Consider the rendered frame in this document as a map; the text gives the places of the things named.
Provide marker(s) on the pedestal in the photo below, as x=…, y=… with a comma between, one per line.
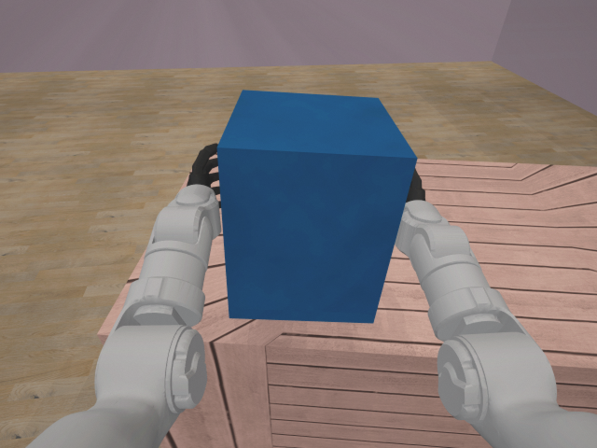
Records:
x=312, y=384

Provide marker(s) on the robot right hand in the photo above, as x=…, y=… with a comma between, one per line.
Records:
x=416, y=191

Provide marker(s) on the left robot forearm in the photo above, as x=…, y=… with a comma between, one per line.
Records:
x=169, y=288

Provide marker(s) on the robot right upper arm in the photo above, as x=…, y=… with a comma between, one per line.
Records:
x=501, y=384

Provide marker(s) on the robot left upper arm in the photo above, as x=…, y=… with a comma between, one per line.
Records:
x=147, y=376

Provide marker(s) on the right robot forearm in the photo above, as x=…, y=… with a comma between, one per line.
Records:
x=459, y=296

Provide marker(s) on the carton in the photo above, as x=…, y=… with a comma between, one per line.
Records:
x=312, y=189

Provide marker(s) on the robot left hand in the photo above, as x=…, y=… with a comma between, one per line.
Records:
x=202, y=167

